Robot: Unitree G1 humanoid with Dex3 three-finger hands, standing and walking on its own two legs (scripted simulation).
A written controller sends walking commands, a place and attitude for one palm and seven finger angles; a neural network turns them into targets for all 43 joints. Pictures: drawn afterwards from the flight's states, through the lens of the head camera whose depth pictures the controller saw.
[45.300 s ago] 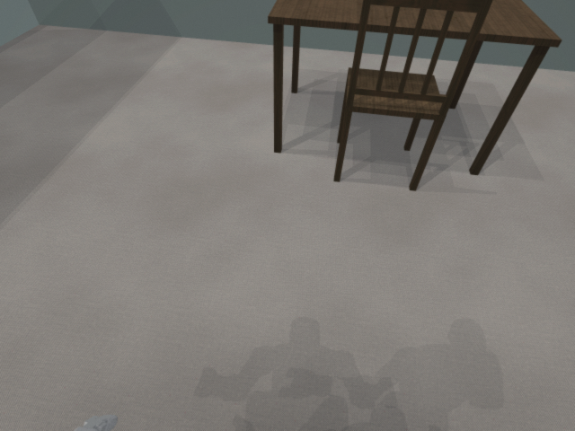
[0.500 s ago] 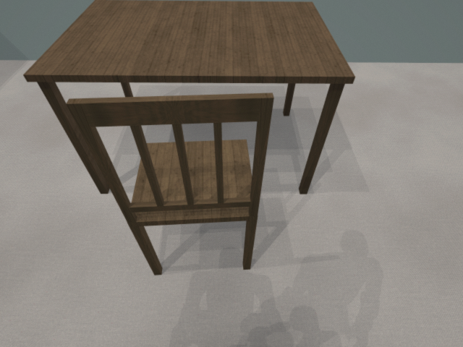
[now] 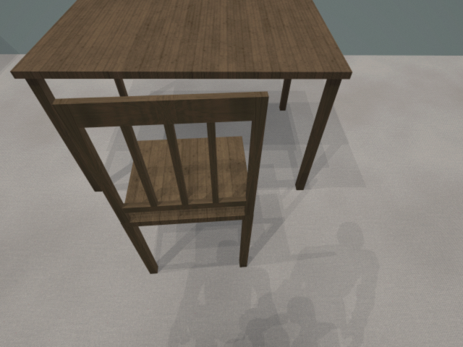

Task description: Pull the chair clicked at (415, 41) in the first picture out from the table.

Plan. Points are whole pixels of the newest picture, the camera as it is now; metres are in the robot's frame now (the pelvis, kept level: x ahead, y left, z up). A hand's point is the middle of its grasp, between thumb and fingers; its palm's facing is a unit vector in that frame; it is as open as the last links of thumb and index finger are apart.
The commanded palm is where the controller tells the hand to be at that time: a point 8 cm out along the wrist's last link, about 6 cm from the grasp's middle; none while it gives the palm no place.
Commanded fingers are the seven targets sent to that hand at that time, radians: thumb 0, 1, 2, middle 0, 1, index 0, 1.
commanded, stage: look to check the result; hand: left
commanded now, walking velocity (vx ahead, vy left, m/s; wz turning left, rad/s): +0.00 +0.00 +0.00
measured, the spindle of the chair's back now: (178, 168) +0.55 +0.17 -0.09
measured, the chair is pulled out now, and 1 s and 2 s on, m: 0.25 0.25 0.25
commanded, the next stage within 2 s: take the last steps up to it in 0.50 s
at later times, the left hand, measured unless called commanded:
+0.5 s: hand out of the picture +0.00 +0.15 -0.18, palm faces +0.00 -0.98 -0.18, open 7.4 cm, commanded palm none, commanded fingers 0.00 0.90 0.90 -0.20 -0.30 -0.20 -0.30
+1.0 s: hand out of the picture +0.01 +0.15 -0.18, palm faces +0.02 -0.98 -0.20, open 7.4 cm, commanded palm none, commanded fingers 0.00 0.90 0.90 -0.20 -0.30 -0.20 -0.30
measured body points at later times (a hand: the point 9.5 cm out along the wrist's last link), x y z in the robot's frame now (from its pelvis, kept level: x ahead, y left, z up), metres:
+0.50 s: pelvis +0.01 +0.00 +0.00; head +0.03 -0.01 +0.45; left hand +0.00 +0.21 -0.16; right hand -0.01 -0.22 -0.16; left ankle +0.00 +0.07 -0.75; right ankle -0.03 -0.12 -0.75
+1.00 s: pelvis +0.04 -0.01 -0.01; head +0.06 -0.03 +0.44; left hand +0.02 +0.20 -0.16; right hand -0.01 -0.23 -0.17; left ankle +0.00 +0.07 -0.75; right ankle -0.03 -0.12 -0.75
